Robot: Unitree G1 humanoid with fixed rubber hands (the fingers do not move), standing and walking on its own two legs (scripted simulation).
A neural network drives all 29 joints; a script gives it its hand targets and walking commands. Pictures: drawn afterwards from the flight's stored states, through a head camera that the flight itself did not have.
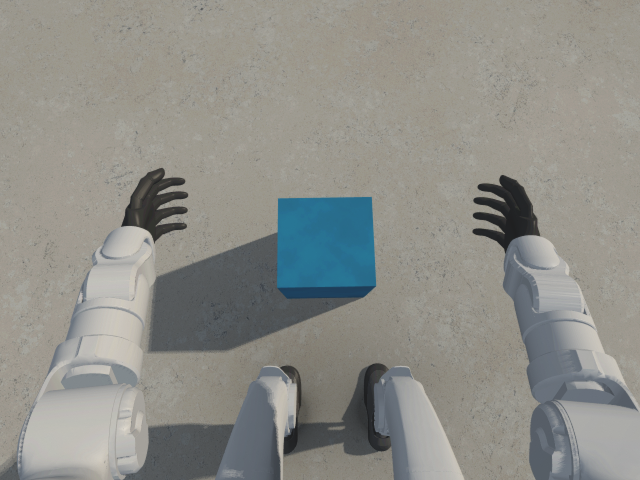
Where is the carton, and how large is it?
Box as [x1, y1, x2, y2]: [277, 197, 375, 298]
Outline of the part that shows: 371,197 278,198 277,287 287,298 364,296 375,286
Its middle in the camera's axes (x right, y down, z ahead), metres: +0.01 +0.03 +0.96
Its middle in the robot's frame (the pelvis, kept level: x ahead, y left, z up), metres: +0.49 +0.01 -0.56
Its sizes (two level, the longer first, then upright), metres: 0.210 0.200 0.250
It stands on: the floor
